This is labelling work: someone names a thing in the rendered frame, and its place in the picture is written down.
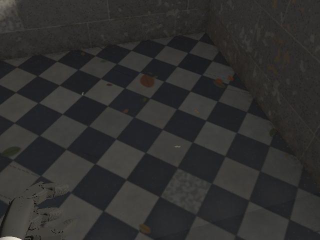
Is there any left robot hand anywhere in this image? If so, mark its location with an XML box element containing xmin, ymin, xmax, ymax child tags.
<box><xmin>0</xmin><ymin>181</ymin><xmax>77</xmax><ymax>240</ymax></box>

